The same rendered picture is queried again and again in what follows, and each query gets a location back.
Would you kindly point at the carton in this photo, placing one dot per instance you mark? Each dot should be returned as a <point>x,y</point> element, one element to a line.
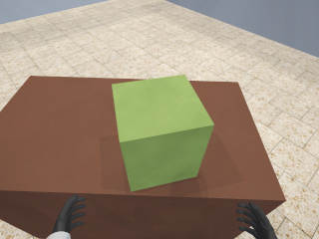
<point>163,130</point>

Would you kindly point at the robot left hand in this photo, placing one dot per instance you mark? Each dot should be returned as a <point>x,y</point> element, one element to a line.
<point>65,217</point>

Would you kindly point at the robot right hand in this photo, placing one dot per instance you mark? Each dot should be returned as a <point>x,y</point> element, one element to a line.
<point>262,229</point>

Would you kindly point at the pedestal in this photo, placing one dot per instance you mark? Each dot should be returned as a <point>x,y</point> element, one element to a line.
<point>59,137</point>

